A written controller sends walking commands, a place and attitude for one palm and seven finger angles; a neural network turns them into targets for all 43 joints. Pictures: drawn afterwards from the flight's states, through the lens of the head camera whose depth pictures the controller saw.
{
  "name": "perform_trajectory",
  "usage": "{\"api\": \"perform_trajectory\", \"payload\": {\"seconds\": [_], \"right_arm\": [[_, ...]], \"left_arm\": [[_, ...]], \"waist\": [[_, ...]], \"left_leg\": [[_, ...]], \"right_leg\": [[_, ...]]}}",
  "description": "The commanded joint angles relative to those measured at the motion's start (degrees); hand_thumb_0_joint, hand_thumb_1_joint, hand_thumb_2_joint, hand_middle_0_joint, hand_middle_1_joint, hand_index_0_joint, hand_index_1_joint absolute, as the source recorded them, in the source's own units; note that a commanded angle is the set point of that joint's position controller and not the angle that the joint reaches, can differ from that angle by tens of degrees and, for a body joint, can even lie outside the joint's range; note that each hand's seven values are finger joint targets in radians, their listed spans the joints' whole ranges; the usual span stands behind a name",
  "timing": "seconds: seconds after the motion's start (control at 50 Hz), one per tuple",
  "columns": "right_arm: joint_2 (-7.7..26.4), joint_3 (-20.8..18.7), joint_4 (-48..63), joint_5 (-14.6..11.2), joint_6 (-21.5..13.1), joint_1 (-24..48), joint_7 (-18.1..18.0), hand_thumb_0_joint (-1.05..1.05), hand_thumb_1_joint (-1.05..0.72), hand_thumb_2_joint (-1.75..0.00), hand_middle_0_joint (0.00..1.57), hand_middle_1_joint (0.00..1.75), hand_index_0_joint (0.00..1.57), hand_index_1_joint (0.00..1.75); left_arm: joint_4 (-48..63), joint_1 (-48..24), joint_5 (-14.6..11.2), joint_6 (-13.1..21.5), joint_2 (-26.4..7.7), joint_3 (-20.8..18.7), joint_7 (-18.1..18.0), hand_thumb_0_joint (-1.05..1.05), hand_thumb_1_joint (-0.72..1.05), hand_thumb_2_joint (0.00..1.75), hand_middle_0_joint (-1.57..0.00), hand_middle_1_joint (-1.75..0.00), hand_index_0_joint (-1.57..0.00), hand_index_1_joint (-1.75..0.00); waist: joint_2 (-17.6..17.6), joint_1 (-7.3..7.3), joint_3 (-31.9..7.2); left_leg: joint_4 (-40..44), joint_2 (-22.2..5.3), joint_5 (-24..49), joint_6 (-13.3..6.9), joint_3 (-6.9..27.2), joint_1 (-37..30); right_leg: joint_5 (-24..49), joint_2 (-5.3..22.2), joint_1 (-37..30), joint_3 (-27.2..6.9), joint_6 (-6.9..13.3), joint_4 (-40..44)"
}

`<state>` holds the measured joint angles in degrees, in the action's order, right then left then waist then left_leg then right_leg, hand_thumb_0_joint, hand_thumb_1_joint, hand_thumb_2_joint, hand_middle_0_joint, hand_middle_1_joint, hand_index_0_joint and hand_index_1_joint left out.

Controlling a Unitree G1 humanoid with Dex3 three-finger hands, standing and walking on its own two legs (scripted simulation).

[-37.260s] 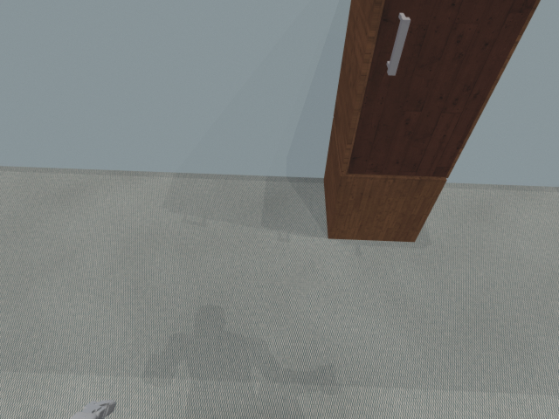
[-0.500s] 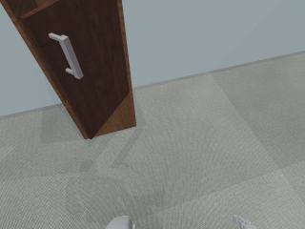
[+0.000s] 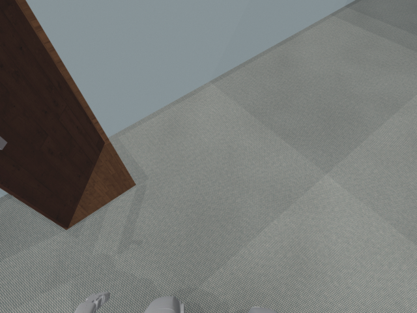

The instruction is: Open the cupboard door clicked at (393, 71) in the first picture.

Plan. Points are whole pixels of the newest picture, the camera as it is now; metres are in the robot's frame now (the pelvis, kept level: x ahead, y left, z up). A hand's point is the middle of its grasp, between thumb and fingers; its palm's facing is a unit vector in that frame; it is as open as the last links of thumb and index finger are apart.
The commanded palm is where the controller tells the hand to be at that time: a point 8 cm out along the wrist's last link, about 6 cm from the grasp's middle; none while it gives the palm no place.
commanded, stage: walk to a spot facing it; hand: left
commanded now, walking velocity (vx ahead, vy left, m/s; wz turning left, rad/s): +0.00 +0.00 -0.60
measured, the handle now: out of the picture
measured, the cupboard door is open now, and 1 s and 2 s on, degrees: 45 45 45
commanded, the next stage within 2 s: turn to face it in 1.76 s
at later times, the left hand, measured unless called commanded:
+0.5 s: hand (140, 285) +0.18 +0.17 -0.15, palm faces -0.26 -0.95 -0.17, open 7.4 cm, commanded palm none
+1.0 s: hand (216, 223) +0.33 +0.01 -0.15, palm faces -0.50 -0.84 -0.21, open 7.3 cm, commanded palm none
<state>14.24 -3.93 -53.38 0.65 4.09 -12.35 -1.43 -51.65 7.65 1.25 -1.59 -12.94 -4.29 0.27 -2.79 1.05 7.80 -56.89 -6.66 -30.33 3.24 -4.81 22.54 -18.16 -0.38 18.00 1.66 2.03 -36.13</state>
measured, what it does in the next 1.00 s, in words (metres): walks ahead, turning right: left foot, then right foot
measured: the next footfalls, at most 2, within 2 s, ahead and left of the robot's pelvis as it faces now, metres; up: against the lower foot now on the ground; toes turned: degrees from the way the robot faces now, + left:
left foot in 0.30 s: +0.07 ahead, +0.13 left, +0.00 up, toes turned -7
right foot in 0.70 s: +0.14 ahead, -0.20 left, +0.00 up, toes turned -33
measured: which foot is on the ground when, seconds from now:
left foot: up 0.00-0.28, down 0.30-0.70, up 0.72-1.00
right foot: down 0.00-0.30, up 0.32-0.68, down 0.70-1.00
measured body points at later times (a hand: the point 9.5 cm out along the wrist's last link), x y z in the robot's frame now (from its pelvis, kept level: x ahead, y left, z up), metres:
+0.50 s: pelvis +0.04 +0.00 +0.02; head +0.09 +0.01 +0.47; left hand +0.20 +0.22 -0.13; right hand -0.01 -0.24 -0.12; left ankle +0.03 +0.14 -0.73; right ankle +0.02 -0.14 -0.65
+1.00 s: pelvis +0.19 -0.13 +0.02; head +0.23 -0.16 +0.46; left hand +0.35 +0.05 -0.13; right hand +0.13 -0.38 -0.13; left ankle +0.34 -0.04 -0.68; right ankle +0.10 -0.18 -0.73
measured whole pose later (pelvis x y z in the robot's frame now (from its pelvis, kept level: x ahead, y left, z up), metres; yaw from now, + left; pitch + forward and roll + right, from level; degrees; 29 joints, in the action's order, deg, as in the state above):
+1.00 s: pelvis +0.19 -0.13 +0.02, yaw -32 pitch +1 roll +0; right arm 11.1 -3.1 -53.2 1.4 -0.2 -9.2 1.1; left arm -57.8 13.7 1.3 2.3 -10.7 -3.8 0.9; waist -0.2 0.8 4.7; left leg -48.7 -6.8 -14.0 3.4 -3.5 31.6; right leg -15.9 -2.5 7.1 1.5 3.6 -21.8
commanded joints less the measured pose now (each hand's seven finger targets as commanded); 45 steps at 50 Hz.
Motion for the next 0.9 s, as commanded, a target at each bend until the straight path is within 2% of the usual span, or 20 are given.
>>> {"api": "perform_trajectory", "payload": {"seconds": [0.0,0.08,0.14,0.22,0.24,0.26,0.28,0.3,0.34,0.42,0.58,0.62,0.64,0.66,0.68,0.7,0.72,0.78,0.82,0.88], "right_arm": [[3.71,-0.84,6.34,0.01,-1.68,3.35,0.08,0.0,-0.9,-0.9,0.2,0.3,0.2,0.3],[1.92,-0.58,5.66,-0.09,-1.72,2.37,0.2,0.0,-0.9,-0.9,0.2,0.3,0.2,0.3],[1.87,-0.63,6.21,-0.35,-2.2,2.6,0.01,0.0,-0.9,-0.9,0.2,0.3,0.2,0.3],[2.61,-0.54,5.18,-0.1,-3.51,-2.59,-0.22,0.0,-0.9,-0.9,0.2,0.3,0.2,0.3],[4.54,-0.87,4.11,0.22,-4.12,-5.56,-0.5,0.0,-0.9,-0.9,0.2,0.3,0.2,0.3],[9.74,-1.9,3.19,1.16,-4.69,-9.56,-0.95,0.0,-0.9,-0.9,0.2,0.3,0.2,0.3],[13.8,-2.58,3.25,1.78,-4.82,-12.65,-1.36,0.0,-0.9,-0.9,0.2,0.3,0.2,0.3],[13.05,-2.32,3.88,1.66,-4.94,-10.44,-1.55,0.0,-0.9,-0.9,0.2,0.3,0.2,0.3],[8.92,-1.24,5.09,1.85,-5.94,-5.53,-0.89,0.0,-0.9,-0.9,0.2,0.3,0.2,0.3],[5.76,-0.19,3.22,1.48,-7.04,-8.48,-1.07,0.0,-0.9,-0.9,0.2,0.3,0.2,0.3],[7.44,-0.71,0.35,2.12,-6.82,-13.5,0.12,0.0,-0.9,-0.9,0.2,0.3,0.2,0.3],[8.27,-0.85,0.58,1.85,-6.63,-11.93,0.46,0.0,-0.9,-0.9,0.2,0.3,0.2,0.3],[8.21,-0.61,1.05,1.34,-6.66,-9.9,0.64,0.0,-0.9,-0.9,0.2,0.3,0.2,0.3],[5.17,0.21,3.1,-0.03,-6.93,-7.65,1.48,0.0,-0.9,-0.9,0.2,0.3,0.2,0.3],[2.34,0.97,6.66,-0.65,-7.0,-3.28,1.44,0.0,-0.9,-0.9,0.2,0.3,0.2,0.3],[4.74,0.37,6.41,-0.3,-6.72,-0.56,1.2,0.0,-0.9,-0.9,0.2,0.3,0.2,0.3],[4.43,-0.08,5.52,-0.32,-6.49,0.3,1.28,0.0,-0.9,-0.9,0.2,0.3,0.2,0.3],[2.43,0.09,2.29,0.83,-5.04,-2.58,1.41,0.0,-0.9,-0.9,0.2,0.3,0.2,0.3],[1.02,0.09,1.0,0.93,-4.59,-5.54,1.76,0.0,-0.9,-0.9,0.2,0.3,0.2,0.3],[0.84,0.07,1.61,0.92,-4.72,-2.57,2.2,0.0,-0.9,-0.9,0.2,0.3,0.2,0.3]], "left_arm": [[2.94,3.11,0.0,0.48,-10.26,-2.54,-1.94,0.0,0.9,0.9,-0.2,-0.3,-0.2,-0.3],[3.04,3.35,0.31,0.68,-10.85,-2.63,-1.78,0.0,0.9,0.9,-0.2,-0.3,-0.2,-0.3],[2.8,3.47,0.46,0.51,-11.29,-2.86,-1.46,0.0,0.9,0.9,-0.2,-0.3,-0.2,-0.3],[3.03,1.38,0.12,0.29,-10.02,-2.8,-0.67,0.0,0.9,0.9,-0.2,-0.3,-0.2,-0.3],[3.86,0.19,-0.16,0.17,-8.56,-2.46,-0.25,0.0,0.9,0.9,-0.2,-0.3,-0.2,-0.3],[5.32,-0.11,-0.51,0.07,-4.37,-1.55,0.4,0.0,0.9,0.9,-0.2,-0.3,-0.2,-0.3],[7.54,-3.31,-0.44,0.34,-3.98,-1.47,0.8,0.0,0.9,0.9,-0.2,-0.3,-0.2,-0.3],[8.28,-6.92,0.13,0.63,-6.2,-2.18,1.59,0.0,0.9,0.9,-0.2,-0.3,-0.2,-0.3],[5.76,-3.8,0.94,1.11,-5.27,-2.67,2.79,0.0,0.9,0.9,-0.2,-0.3,-0.2,-0.3],[5.28,-3.65,0.58,0.91,-1.68,-1.56,3.87,0.0,0.9,0.9,-0.2,-0.3,-0.2,-0.3],[5.72,-9.2,0.29,1.48,-1.59,-0.6,4.13,0.0,0.9,0.9,-0.2,-0.3,-0.2,-0.3],[3.93,-2.76,0.37,2.01,-3.36,-1.14,3.84,0.0,0.9,0.9,-0.2,-0.3,-0.2,-0.3],[0.69,6.57,0.49,2.58,-5.4,-1.83,3.44,0.0,0.9,0.9,-0.2,-0.3,-0.2,-0.3],[-2.13,17.1,0.81,3.45,-12.5,-3.84,2.48,0.0,0.9,0.9,-0.2,-0.3,-0.2,-0.3],[-3.67,21.99,-0.33,3.49,-18.53,-5.23,1.17,0.0,0.9,0.9,-0.2,-0.3,-0.2,-0.3],[-3.48,19.23,-1.0,3.24,-17.5,-4.92,0.38,0.0,0.9,0.9,-0.2,-0.3,-0.2,-0.3],[-2.35,13.66,-1.11,3.02,-13.6,-3.89,-0.18,0.0,0.9,0.9,-0.2,-0.3,-0.2,-0.3],[0.42,3.75,-0.2,3.89,-7.81,-1.61,-0.4,0.0,0.9,0.9,-0.2,-0.3,-0.2,-0.3],[-0.38,3.41,0.22,4.67,-7.44,-1.5,-0.38,0.0,0.9,0.9,-0.2,-0.3,-0.2,-0.3],[-1.71,5.35,-0.04,5.24,-7.13,-1.58,0.14,0.0,0.9,0.9,-0.2,-0.3,-0.2,-0.3]], "waist": [[13.21,-2.4,-8.15],[8.55,-1.92,-10.02],[10.67,-2.08,-9.48],[11.24,0.49,-9.81],[6.87,2.0,-9.17],[-9.21,4.14,-9.04],[-18.12,5.62,-7.34],[-9.39,4.99,-3.46],[-3.42,1.31,-3.41],[-6.33,0.92,-4.51],[-7.61,2.69,-3.19],[-5.61,-1.04,-6.4],[-1.28,-5.82,-11.07],[13.21,-10.96,-17.12],[25.13,-11.72,-18.39],[18.34,-10.18,-13.52],[12.02,-7.54,-9.15],[10.09,-0.93,-5.62],[10.59,0.9,-7.65],[8.43,0.21,-6.58]], "left_leg": [[-8.92,1.05,3.92,0.85,4.57,9.79],[1.18,3.37,5.23,0.99,3.14,4.6],[8.28,4.47,4.8,0.51,3.3,2.22],[24.62,5.79,9.18,-0.45,2.85,-10.55],[32.12,3.6,8.59,-1.65,4.7,-19.76],[41.16,-9.23,-4.45,-5.56,19.81,-27.28],[48.35,-22.14,-12.56,-11.02,35.28,-25.17],[50.72,-23.61,-11.83,-13.48,33.94,-17.67],[48.17,-16.8,-2.9,-10.98,23.48,-14.29],[44.63,-11.06,16.46,-8.21,6.19,-20.21],[41.0,-13.63,26.25,-7.69,-4.21,-18.77],[31.33,-12.93,35.2,-6.27,-7.61,-17.81],[19.04,-10.02,40.35,-4.45,-10.46,-12.18],[0.76,-4.63,26.92,-1.69,-13.55,5.05],[-16.15,2.98,-5.4,0.09,-6.97,19.38],[-21.04,-0.15,-2.51,-0.99,2.79,23.42],[-20.43,-2.82,3.84,-1.08,3.51,21.8],[-9.94,-3.82,10.61,0.55,3.44,10.78],[-4.28,-2.09,12.72,0.61,2.12,7.6],[2.55,-0.54,16.86,0.7,1.29,8.88]], "right_leg": [[26.3,13.74,-9.89,-18.28,8.92,14.73],[23.02,12.37,-8.88,-19.34,9.16,14.85],[20.96,11.97,-7.98,-22.03,9.39,14.87],[-1.8,8.38,0.29,-24.0,6.26,14.8],[-11.78,5.29,9.85,-21.43,4.02,12.32],[-19.11,-2.69,21.94,-13.47,0.92,-0.57],[-19.21,-4.56,26.58,-2.7,-2.15,-16.75],[-14.24,1.07,25.46,-5.77,-2.08,-23.5],[-6.0,2.2,22.65,-3.88,-2.54,-29.57],[1.63,4.21,23.2,-0.12,-3.86,-26.39],[-0.31,3.13,11.03,6.23,-2.12,-4.65],[-0.48,0.43,0.48,8.17,-0.16,1.28],[2.36,-1.33,-14.16,8.28,1.61,5.3],[-5.64,11.57,-32.39,-10.41,6.49,11.18],[2.36,24.8,-35.94,-36.4,11.84,19.96],[1.56,24.03,-31.91,-33.7,12.87,20.77],[-3.25,22.11,-23.32,-28.76,11.98,21.72],[4.97,15.55,-6.2,-14.5,8.08,23.92],[8.7,13.07,-6.47,-10.6,7.94,23.6],[7.31,11.82,-8.48,-10.5,8.54,24.47]]}}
